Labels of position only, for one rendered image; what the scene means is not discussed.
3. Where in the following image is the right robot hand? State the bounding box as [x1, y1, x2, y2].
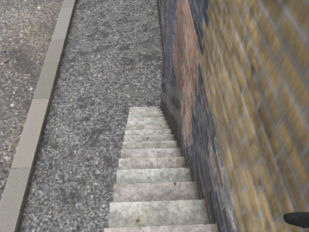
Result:
[283, 212, 309, 229]

